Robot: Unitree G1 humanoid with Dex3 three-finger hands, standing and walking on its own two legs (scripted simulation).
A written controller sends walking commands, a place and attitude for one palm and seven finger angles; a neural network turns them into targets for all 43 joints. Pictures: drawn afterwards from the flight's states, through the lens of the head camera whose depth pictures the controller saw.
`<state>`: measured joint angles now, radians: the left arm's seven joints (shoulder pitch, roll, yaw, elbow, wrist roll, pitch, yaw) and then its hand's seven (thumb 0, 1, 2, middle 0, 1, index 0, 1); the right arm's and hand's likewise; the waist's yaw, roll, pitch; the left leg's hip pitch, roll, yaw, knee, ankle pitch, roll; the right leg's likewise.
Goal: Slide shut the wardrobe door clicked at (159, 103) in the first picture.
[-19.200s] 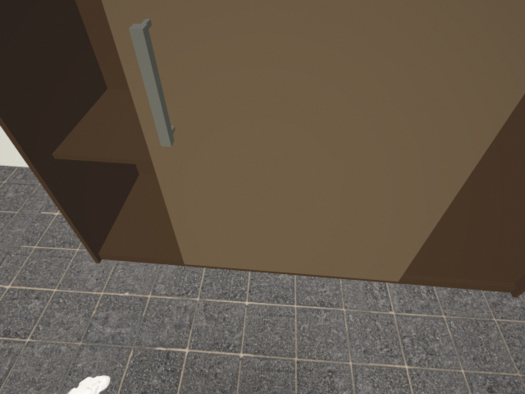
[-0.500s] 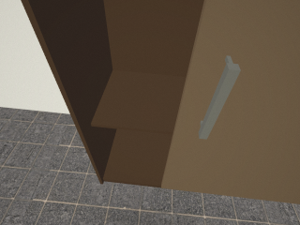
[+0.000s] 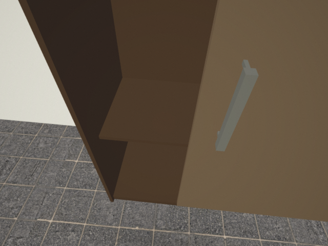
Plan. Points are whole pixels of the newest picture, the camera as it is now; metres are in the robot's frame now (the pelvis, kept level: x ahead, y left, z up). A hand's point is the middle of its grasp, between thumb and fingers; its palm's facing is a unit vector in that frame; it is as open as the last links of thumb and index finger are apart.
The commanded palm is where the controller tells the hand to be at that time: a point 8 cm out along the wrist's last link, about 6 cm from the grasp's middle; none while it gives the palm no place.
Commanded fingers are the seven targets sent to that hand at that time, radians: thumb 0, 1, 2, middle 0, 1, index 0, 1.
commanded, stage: look again from close up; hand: right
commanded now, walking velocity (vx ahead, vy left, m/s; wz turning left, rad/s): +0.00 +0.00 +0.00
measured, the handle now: (231, 111) +0.44 -0.15 +0.11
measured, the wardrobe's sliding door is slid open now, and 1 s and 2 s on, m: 0.39 0.39 0.39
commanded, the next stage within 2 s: raise the hand with hooked fingers in 0.50 s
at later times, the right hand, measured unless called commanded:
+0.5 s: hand out of the picture -0.02 -0.16 -0.18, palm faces +0.03 +0.99 -0.16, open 7.4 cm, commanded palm none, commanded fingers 0.00 -0.90 -0.90 0.20 0.30 0.20 0.30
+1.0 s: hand (241, 233) +0.18 -0.16 -0.02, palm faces +0.03 +1.00 +0.01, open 8.4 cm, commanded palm +0.12 -0.24 -0.02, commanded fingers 0.00 -0.41 -0.69 0.23 0.62 0.23 0.62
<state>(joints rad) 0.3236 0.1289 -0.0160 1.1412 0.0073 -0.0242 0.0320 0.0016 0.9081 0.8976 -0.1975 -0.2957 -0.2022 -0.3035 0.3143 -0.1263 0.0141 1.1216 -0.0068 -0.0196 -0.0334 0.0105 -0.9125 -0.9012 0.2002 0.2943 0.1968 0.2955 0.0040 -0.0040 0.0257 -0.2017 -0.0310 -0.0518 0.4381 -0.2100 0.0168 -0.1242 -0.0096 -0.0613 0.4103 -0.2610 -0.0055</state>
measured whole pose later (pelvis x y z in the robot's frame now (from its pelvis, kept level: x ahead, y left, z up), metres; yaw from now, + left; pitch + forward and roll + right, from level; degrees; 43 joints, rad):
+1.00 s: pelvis -0.03 +0.01 -0.06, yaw -3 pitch +9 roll -1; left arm 0.18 0.29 0.08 0.54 -0.01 -0.31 -0.03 0.01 0.91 0.90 -0.20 -0.30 -0.20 -0.30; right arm 0.39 -0.16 -0.08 0.06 0.18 -0.43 0.22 0.01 -0.65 -0.78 0.22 0.47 0.22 0.47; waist 0.01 0.06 -0.14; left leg -0.71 -0.01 0.00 0.98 -0.43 0.02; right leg -0.65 0.01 -0.02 0.97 -0.47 0.00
